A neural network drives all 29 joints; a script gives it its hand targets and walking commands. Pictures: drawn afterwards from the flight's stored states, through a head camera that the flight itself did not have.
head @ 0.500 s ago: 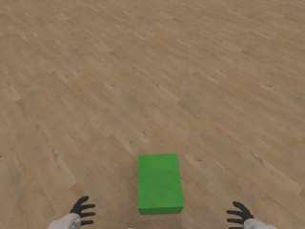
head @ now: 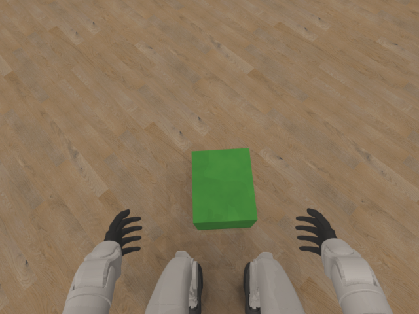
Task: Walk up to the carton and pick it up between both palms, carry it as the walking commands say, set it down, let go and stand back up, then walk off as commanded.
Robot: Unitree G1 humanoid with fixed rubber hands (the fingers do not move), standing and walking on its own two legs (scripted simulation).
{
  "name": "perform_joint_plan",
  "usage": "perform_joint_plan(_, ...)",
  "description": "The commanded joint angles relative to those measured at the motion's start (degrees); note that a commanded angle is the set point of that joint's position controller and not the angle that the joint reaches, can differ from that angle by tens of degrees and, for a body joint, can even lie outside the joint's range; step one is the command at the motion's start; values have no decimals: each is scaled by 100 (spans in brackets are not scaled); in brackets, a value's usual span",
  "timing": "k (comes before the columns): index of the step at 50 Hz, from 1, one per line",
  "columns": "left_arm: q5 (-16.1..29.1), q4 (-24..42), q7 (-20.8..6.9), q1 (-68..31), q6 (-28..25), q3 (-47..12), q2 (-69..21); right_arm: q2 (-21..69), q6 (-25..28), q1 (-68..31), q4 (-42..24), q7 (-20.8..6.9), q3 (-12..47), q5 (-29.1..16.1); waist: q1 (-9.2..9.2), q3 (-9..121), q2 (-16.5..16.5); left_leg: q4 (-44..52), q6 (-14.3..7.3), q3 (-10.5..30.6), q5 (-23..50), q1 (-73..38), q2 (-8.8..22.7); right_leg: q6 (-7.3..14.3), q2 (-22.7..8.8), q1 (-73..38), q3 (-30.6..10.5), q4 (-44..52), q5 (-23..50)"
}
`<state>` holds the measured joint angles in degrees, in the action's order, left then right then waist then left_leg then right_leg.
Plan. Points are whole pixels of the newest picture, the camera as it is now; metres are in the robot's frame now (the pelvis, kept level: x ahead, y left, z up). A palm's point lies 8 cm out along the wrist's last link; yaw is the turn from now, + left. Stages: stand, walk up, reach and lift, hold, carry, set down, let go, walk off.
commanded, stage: reach and lift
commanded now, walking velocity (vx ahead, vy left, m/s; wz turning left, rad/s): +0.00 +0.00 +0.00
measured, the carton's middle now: (222, 191) +0.48 +0.00 -0.59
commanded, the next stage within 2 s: none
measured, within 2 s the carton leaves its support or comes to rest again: neither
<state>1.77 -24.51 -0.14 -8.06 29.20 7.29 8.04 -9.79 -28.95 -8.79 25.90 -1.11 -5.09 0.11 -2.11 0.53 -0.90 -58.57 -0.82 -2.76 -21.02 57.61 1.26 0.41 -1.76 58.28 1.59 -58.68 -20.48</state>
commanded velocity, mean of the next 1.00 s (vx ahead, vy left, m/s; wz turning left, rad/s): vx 0.00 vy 0.00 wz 0.00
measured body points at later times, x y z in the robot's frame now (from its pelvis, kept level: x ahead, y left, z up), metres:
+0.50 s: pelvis -0.05 -0.01 -0.04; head +0.19 -0.01 +0.34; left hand +0.39 +0.22 -0.14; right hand +0.41 -0.19 -0.15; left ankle +0.06 +0.11 -0.66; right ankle +0.07 -0.12 -0.66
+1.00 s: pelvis -0.01 +0.00 -0.04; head +0.36 +0.00 +0.21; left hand +0.48 +0.23 -0.21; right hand +0.49 -0.19 -0.21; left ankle +0.07 +0.12 -0.65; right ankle +0.07 -0.12 -0.66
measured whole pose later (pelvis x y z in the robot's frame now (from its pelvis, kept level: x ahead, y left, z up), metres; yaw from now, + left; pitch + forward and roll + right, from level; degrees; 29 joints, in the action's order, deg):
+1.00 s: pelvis -0.01 +0.00 -0.04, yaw +0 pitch +27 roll +0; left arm 7.4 -32.0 -0.1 -59.8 9.5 15.6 18.7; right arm -19.5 -10.6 -58.5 28.8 2.5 -11.6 -6.6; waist -1.9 -31.0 -0.5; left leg -69.1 0.1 0.8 -20.7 73.4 -0.8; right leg -0.5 0.6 73.3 -1.6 -68.1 -20.9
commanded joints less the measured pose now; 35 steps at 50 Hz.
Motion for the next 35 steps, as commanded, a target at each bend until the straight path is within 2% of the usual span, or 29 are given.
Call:
perform_joint_plan(1, 96, 690, 3, -1685, 234, 95, 683, -686, -219, -1758, -750, 46, -120, -148, 64, 2698, 236, 963, 4, 248, -581, -1306, -184, 101, 295, -1988, -237, 799, -557)
perform_joint_plan(2, 118, 629, 9, -1952, 274, 89, 730, -762, -271, -2002, -654, 39, -147, -182, 34, 2666, 103, 1017, -3, 323, -917, -1335, -142, 109, 299, -2025, -228, 770, -746)
perform_joint_plan(4, 163, 389, 38, -2684, 273, 87, 801, -903, -262, -2698, -330, 58, -249, -189, 53, 2633, 75, 1026, 7, 428, -1183, -1218, -92, 88, 320, -1928, -191, 694, -817)
perform_joint_plan(5, 227, 149, 60, -3136, 245, 135, 922, -963, -244, -3121, -145, 83, -274, -175, 92, 2625, 279, 904, 2, 401, -1216, -1093, -94, 89, 311, -1786, -214, 689, -999)
perform_joint_plan(7, 188, -322, 85, -3517, 181, 190, 942, -985, -198, -3658, 266, 108, -308, -186, 1, 2455, 85, 914, -26, 431, -1404, -994, -67, 58, 323, -1590, -166, 564, -1169)
perform_joint_plan(12, 190, -998, 134, -4901, -159, 514, 1292, -908, 60, -4968, 870, 276, -374, -199, -129, 3003, 273, 448, -33, 229, -1190, -624, -154, 76, 286, -1533, -458, 602, -1790)
perform_joint_plan(14, 116, -1141, 183, -5249, -322, 677, 1440, -1029, 196, -5317, 1055, 351, -533, -145, -136, 3331, 94, 406, -19, 234, -1149, -738, -137, 73, 296, -1427, -472, 532, -1765)
perform_joint_plan(17, 159, -1364, 187, -5812, -657, 826, 1707, -1115, 466, -5944, 1013, 486, -574, -196, -146, 4071, 190, 209, 7, 86, -795, -587, -173, 33, 347, -1602, -499, 463, -1547)
perform_joint_plan(18, 213, -1491, 198, -6007, -756, 895, 1899, -1190, 523, -6197, 1042, 556, -512, -195, -223, 4377, 234, 138, 4, 61, -785, -466, -179, 13, 337, -1807, -555, 399, -1613)
perform_joint_plan(19, 213, -1340, 218, -6192, -856, 892, 1969, -1278, 609, -6353, 926, 580, -586, -188, -182, 4805, 130, 150, 34, 27, -724, -563, -185, 18, 376, -1861, -476, 337, -1433)
perform_joint_plan(20, 243, -1464, 214, -6165, -944, 884, 2022, -1224, 674, -6355, 1076, 602, -487, -235, -273, 4939, 102, 162, 57, -7, -607, -535, -213, 16, 386, -1908, -447, 290, -1219)
perform_joint_plan(22, 349, -1670, 202, -6184, -1137, 793, 1853, -1238, 865, -6424, 1340, 621, -552, -200, -143, 4823, 126, 209, 105, 5, -480, -367, -238, 7, 415, -1698, -370, 255, -960)
perform_joint_plan(23, 365, -1467, 201, -6447, -1304, 868, 1963, -1297, 1015, -6609, 1136, 644, -618, -163, -72, 5247, 269, 133, 100, 5, -315, -358, -264, -7, 449, -1754, -365, 216, -693)
perform_joint_plan(24, 409, -1532, 196, -6418, -1412, 849, 1983, -1259, 1121, -6574, 1224, 665, -601, -230, -101, 5416, 95, 146, 108, -6, -157, -375, -284, 2, 429, -1793, -359, 161, -441)
perform_joint_plan(25, 429, -1469, 192, -6436, -1539, 865, 1992, -1337, 1259, -6653, 1099, 680, -665, -173, 11, 5710, 271, 128, 122, 15, 86, -375, -304, -11, 483, -1825, -289, 103, -106)
perform_joint_plan(27, 515, -1416, 149, -6522, -1752, 760, 1899, -1368, 1469, -6727, 1070, 663, -666, -244, 72, 6121, 231, 14, 144, 58, 670, -441, -344, -12, 493, -1753, -279, -41, 583)
perform_joint_plan(28, 458, -1563, 142, -6309, -1839, 801, 1933, -1299, 1557, -6439, 1296, 646, -646, -295, 16, 6142, 173, 3, 134, 89, 971, -438, -364, -11, 488, -1668, -285, -84, 907)
perform_joint_plan(29, 466, -1574, 116, -6343, -1953, 764, 1860, -1230, 1682, -6444, 1265, 618, -643, -345, 25, 6092, 184, -26, 116, 129, 1207, -356, -377, -30, 482, -1536, -312, -111, 1161)
perform_joint_plan(30, 466, -1418, 95, -6307, -2051, 862, 1968, -1291, 1796, -6457, 1047, 604, -642, -425, -52, 6642, 226, -124, 104, 157, 1700, -557, -399, -38, 513, -1658, -338, -212, 1641)
perform_joint_plan(31, 443, -1332, 79, -6351, -2161, 842, 1980, -1306, 1895, -6452, 939, 587, -689, -386, 17, 6673, 308, -130, 84, 201, 1849, -400, -391, -48, 540, -1658, -350, -283, 1948)
perform_joint_plan(32, 409, -1396, 67, -6393, -2256, 909, 1991, -1311, 1988, -6500, 1025, 571, -664, -442, -119, 6571, 240, -193, 65, 185, 2037, -229, -426, -49, 492, -1546, -446, -326, 2170)
perform_joint_plan(33, 425, -1508, 42, -6410, -2301, 909, 1963, -1283, 2039, -6521, 1136, 528, -675, -426, -79, 6500, 339, -202, 54, 228, 2168, -72, -408, -71, 506, -1439, -427, -392, 2327)
perform_joint_plan(34, 406, -1380, 12, -6500, -2364, 882, 1896, -1290, 2103, -6593, 1047, 499, -704, -494, -105, 6738, 119, -253, 64, 222, 2442, -196, -420, -66, 505, -1316, -447, -448, 2540)
perform_joint_plan(35, 389, -1344, -12, -6424, -2441, 910, 1887, -1260, 2161, -6448, 1148, 492, -732, -445, -25, 6777, 188, -315, 69, 221, 2616, -150, -425, -81, 508, -1267, -434, -484, 2772)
